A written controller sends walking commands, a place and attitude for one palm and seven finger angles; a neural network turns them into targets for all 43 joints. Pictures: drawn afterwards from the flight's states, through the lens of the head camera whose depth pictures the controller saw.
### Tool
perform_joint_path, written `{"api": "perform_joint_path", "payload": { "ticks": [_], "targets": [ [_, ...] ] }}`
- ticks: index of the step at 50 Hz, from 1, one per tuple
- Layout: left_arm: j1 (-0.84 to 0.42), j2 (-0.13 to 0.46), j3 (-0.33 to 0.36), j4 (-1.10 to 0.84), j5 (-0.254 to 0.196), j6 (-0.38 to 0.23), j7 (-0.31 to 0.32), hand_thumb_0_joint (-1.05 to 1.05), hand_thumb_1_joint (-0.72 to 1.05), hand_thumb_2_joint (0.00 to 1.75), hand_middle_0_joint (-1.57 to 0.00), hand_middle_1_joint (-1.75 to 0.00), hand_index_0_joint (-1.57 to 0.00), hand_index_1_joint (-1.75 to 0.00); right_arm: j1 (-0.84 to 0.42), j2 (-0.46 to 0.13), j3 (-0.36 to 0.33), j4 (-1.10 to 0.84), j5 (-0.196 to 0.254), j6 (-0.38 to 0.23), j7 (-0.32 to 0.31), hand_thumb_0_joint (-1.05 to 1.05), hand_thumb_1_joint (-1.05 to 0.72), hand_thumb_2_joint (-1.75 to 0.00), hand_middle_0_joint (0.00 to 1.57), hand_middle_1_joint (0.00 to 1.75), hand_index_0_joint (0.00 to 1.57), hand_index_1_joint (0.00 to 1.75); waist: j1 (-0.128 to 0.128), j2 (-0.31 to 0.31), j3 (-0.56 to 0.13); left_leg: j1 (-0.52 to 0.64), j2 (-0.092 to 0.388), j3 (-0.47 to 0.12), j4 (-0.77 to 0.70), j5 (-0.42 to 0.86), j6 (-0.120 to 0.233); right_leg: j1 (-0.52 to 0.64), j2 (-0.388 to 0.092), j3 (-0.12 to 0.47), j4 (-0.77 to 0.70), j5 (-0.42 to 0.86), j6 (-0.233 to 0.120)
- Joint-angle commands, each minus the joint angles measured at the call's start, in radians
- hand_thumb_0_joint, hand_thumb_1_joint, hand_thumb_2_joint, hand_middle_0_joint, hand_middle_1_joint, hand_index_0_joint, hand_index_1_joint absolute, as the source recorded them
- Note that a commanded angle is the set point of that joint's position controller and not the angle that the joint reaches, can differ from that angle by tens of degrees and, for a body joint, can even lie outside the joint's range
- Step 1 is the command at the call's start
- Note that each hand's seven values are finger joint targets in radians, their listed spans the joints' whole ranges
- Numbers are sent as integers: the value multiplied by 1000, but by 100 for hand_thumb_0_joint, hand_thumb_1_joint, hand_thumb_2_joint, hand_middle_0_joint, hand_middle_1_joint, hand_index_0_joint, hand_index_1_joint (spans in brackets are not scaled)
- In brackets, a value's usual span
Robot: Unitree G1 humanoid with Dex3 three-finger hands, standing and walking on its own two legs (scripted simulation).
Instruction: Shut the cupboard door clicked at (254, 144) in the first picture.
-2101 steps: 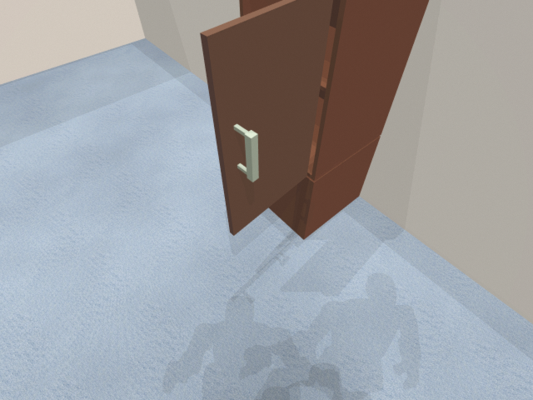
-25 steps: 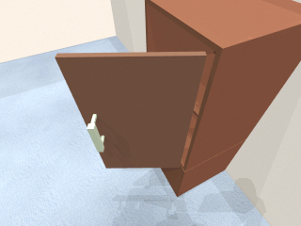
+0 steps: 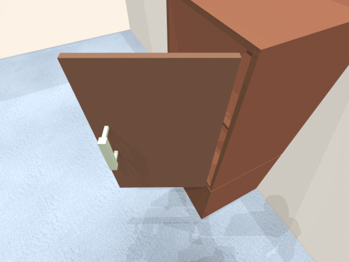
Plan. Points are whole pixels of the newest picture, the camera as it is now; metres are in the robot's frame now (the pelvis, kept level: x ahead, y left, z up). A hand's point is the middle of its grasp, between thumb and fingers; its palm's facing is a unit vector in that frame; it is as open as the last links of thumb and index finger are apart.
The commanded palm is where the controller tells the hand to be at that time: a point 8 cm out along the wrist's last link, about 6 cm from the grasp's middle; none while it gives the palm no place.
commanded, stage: shuffle to correct the standing spot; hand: left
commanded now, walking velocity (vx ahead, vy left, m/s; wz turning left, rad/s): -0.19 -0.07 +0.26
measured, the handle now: (110, 148) +0.39 +0.21 -0.02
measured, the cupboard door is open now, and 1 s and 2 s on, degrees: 63 63 63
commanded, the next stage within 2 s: come to a stop and stand still in 0.02 s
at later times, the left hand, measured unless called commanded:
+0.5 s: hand out of the picture -0.04 +0.17 -0.18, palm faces +0.12 -0.97 -0.19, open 7.3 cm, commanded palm none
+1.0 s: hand out of the picture -0.05 +0.17 -0.18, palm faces +0.08 -0.98 -0.19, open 7.4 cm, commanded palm none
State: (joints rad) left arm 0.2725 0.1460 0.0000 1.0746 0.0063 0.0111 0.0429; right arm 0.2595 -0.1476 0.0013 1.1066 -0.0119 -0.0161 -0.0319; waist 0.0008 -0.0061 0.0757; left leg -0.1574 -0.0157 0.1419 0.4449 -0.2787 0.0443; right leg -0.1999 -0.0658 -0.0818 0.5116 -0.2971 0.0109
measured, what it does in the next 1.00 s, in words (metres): steps on the spot: left foot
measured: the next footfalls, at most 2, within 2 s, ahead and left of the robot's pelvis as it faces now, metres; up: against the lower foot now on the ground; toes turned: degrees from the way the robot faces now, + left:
left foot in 0.46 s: -0.06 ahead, +0.09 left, +0.00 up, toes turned +7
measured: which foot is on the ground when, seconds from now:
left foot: down 0.00-0.20, up 0.22-0.44, down 0.46-1.00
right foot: down 0.00-1.00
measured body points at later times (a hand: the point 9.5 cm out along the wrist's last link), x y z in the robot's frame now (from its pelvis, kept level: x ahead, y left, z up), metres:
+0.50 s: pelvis -0.05 -0.02 -0.01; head -0.03 +0.00 +0.44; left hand -0.05 +0.22 -0.16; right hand +0.01 -0.24 -0.15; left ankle -0.10 +0.09 -0.74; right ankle -0.02 -0.12 -0.74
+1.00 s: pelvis -0.05 +0.00 -0.01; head -0.04 +0.01 +0.44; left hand -0.05 +0.22 -0.17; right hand -0.03 -0.22 -0.16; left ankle -0.10 +0.09 -0.74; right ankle -0.02 -0.12 -0.74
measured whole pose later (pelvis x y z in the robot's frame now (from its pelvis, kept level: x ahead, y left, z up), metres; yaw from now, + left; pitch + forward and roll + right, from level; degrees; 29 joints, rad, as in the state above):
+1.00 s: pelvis -0.05 +0.00 -0.01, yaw +3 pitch -1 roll -1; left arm 0.33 0.15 0.00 1.05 0.01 -0.01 0.05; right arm 0.31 -0.14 -0.02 1.06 -0.01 -0.02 -0.03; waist -0.01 0.00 0.01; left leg -0.15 0.00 0.07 0.54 -0.37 0.04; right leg -0.26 -0.06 -0.13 0.54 -0.25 0.01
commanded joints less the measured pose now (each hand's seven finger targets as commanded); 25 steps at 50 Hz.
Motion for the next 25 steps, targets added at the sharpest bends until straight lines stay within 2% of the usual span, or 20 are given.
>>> {"api": "perform_joint_path", "payload": {
  "ticks": [1, 5, 6, 7, 8, 9, 10, 11, 12, 13, 14, 15, 17, 19, 21, 22, 23, 24, 25],
  "targets": [
    [73, 109, 36, -63, 9, 2, 8, 0, 90, 90, -20, -30, -20, -30, 40, -130, -42, -65, 0, 1, -10, 0, -90, -90, 20, 30, 20, 30, 6, 68, -77, 33, 198, -175, -36, 581, 29, -38, -39, 37, 64, 264, -32],
    [73, 100, 50, -105, 15, 18, 4, 0, 90, 90, -20, -30, -20, -30, 5, -161, -65, -113, -7, 19, -12, 0, -90, -90, 20, 30, 20, 30, 16, 85, -75, -47, 257, -241, -21, 563, 79, -70, -20, 23, 144, 133, -35],
    [75, 102, 54, -113, 17, 21, 3, 0, 90, 90, -20, -30, -20, -30, -7, -162, -70, -127, -8, 24, -10, 0, -90, -90, 20, 30, 20, 30, 19, 80, -76, -86, 258, -247, -8, 522, 81, -59, -24, 30, 144, 134, -40],
    [86, 98, 54, -120, 17, 19, 3, 0, 90, 90, -20, -30, -20, -30, -18, -156, -69, -140, -9, 27, -8, 0, -90, -90, 20, 30, 20, 30, 26, 63, -89, -126, 234, -230, 12, 425, 70, -32, -31, 47, 116, 152, -49],
    [92, 102, 52, -122, 19, 12, 3, 0, 90, 90, -20, -30, -20, -30, -32, -136, -64, -151, -8, 29, -2, 0, -90, -90, 20, 30, 20, 30, 31, 8, -97, -155, 168, -185, 64, 262, 38, -23, -67, 99, 39, 179, -67],
    [89, 130, 52, -124, 22, 2, 3, 0, 90, 90, -20, -30, -20, -30, -28, -90, -59, -158, -4, 34, 5, 0, -90, -90, 20, 30, 20, 30, 26, -112, -106, -185, 69, -108, 161, 41, -3, -26, -158, 207, -76, 145, -111],
    [72, 178, 57, -135, 19, -4, 4, 0, 90, 90, -20, -30, -20, -30, -19, -58, -56, -163, -2, 47, 11, 0, -90, -90, 20, 30, 20, 30, 19, -230, -84, -211, 1, -64, 301, -171, -36, -84, -285, 323, -214, 14, -183],
    [58, 183, 57, -150, 22, -6, 5, 0, 90, 90, -20, -30, -20, -30, -44, -67, -58, -164, -5, 57, 16, 0, -90, -90, 20, 30, 20, 30, 43, -209, -74, -224, 13, -119, 463, -260, -31, -148, -322, 376, -286, -120, -224],
    [26, 176, 54, -155, 24, -10, 6, 0, 90, 90, -20, -30, -20, -30, -44, -69, -58, -157, -7, 57, 22, 0, -90, -90, 20, 30, 20, 30, 25, -159, -49, -246, 27, -146, 534, -217, -30, -164, -302, 359, -298, -173, -226],
    [1, 177, 55, -158, 26, -15, 3, 0, 90, 90, -20, -30, -20, -30, -24, -74, -58, -146, -8, 51, 30, 0, -90, -90, 20, 30, 20, 30, 8, -121, -52, -248, 32, -141, 552, -164, -35, -146, -266, 303, -284, -138, -205],
    [-12, 176, 57, -161, 26, -18, 4, 0, 90, 90, -20, -30, -20, -30, -11, -72, -57, -140, -7, 49, 33, 0, -90, -90, 20, 30, 20, 30, 4, -109, -51, -239, 39, -129, 531, -149, -42, -140, -256, 269, -284, -124, -195],
    [-8, 176, 59, -160, 29, -22, 2, 0, 90, 90, -20, -30, -20, -30, -11, -70, -53, -139, -7, 45, 35, 0, -90, -90, 20, 30, 20, 30, 9, -126, -39, -236, 43, -114, 485, -158, -46, -128, -245, 252, -285, -121, -186],
    [21, 188, 66, -146, 31, -25, -1, 0, 90, 90, -20, -30, -20, -30, -23, -68, -44, -141, -5, 36, 37, 0, -90, -90, 20, 30, 20, 30, 33, -127, -40, -211, 41, -87, 342, -177, -48, -72, -237, 243, -278, -97, -190],
    [41, 188, 68, -124, 26, -21, -3, 0, 90, 90, -20, -30, -20, -30, -12, -45, -33, -127, -7, 29, 33, 0, -90, -90, 20, 30, 20, 30, 37, -81, -34, -112, 26, -61, 151, -124, -48, -81, -204, 213, -246, -97, -178],
    [13, 174, 62, -117, 19, -16, -6, 0, 90, 90, -20, -30, -20, -30, 74, -27, -19, -87, -7, 19, 30, 0, -90, -90, 20, 30, 20, 30, 1, -66, -32, 36, 17, -48, -40, -10, -38, -154, -137, 147, -192, -170, -118],
    [1, 142, 55, -119, 17, -14, -8, 0, 90, 90, -20, -30, -20, -30, 107, -41, -17, -74, -7, 12, 26, 0, -90, -90, 20, 30, 20, 30, -8, -10, -24, 59, 54, -87, -107, 2, -28, -162, -95, 114, -121, -148, -88],
    [6, 108, 46, -125, 16, -14, -10, 0, 90, 90, -20, -30, -20, -30, 125, -70, -18, -68, -12, 6, 22, 0, -90, -90, 20, 30, 20, 30, -1, 84, -25, 24, 130, -168, -141, 49, -5, -142, -41, 69, -31, -88, -63],
    [16, 79, 39, -127, 14, -11, -15, 0, 90, 90, -20, -30, -20, -30, 99, -91, -23, -75, -15, 4, 15, 0, -90, -90, 20, 30, 20, 30, 14, 165, -23, -61, 198, -239, -164, 88, 27, -91, -7, 19, 4, -55, -36],
    [0, 84, 34, -110, 15, -11, -14, 0, 90, 90, -20, -30, -20, -30, 55, -94, -18, -78, -13, -4, 10, 0, -90, -90, 20, 30, 20, 30, 21, 231, -22, -93, 209, -275, -184, 161, 42, -42, -7, 3, 13, -12, -25]
  ]
}}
